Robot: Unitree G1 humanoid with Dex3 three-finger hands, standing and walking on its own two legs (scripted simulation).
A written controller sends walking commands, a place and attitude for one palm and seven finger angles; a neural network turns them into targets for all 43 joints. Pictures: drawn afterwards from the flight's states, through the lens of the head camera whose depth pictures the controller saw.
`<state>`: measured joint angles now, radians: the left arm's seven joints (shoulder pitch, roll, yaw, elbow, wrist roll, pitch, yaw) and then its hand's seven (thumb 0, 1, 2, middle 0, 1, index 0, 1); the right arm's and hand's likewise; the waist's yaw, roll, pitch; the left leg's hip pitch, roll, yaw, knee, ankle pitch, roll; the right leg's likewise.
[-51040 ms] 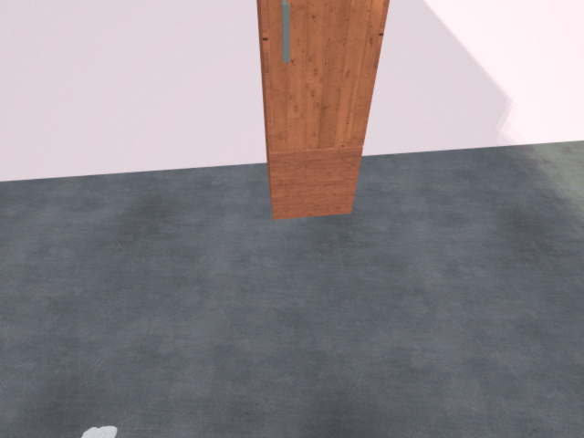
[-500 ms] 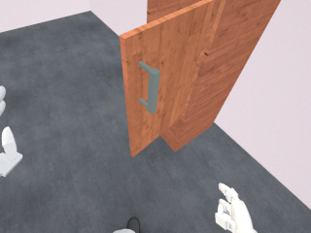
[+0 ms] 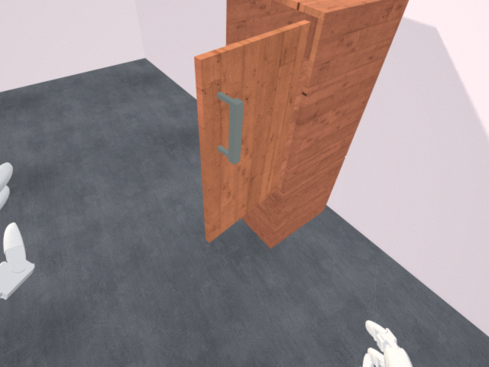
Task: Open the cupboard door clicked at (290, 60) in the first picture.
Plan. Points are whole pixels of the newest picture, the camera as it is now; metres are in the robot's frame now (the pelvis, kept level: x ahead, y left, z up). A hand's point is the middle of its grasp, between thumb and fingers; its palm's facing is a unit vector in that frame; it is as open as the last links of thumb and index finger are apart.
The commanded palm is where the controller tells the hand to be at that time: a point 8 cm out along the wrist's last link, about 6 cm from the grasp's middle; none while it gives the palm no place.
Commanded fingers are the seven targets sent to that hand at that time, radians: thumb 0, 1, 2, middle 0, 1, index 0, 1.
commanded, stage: stop stepping back and stand still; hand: left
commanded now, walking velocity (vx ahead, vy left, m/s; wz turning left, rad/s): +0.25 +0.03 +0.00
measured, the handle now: (228, 129) +0.56 +0.08 +0.09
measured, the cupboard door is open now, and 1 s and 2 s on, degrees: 97 97 97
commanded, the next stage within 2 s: let the arm hang, fingers relaxed in 0.28 s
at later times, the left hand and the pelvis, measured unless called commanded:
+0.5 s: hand (64, 315) +0.18 +0.28 +0.01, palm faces +0.26 -0.85 -0.46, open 7.4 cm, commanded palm none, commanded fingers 0.00 0.90 0.90 -0.20 -0.30 -0.20 -0.30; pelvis -0.02 +0.01 -0.01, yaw +4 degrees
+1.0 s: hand out of the picture -0.09 +0.21 -0.16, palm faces +0.11 -0.96 -0.25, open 7.3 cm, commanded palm none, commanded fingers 0.00 0.90 0.90 -0.20 -0.30 -0.20 -0.30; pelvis -0.03 +0.02 +0.01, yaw +4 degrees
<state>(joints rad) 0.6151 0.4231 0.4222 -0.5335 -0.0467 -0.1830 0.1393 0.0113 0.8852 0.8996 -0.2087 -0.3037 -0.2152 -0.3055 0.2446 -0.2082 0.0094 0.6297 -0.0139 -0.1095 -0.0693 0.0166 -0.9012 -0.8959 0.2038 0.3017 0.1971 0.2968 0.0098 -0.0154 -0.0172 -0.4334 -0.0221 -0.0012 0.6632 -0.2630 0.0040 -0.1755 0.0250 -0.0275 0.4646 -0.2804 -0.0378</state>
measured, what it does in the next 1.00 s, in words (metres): steps on the spot: left foot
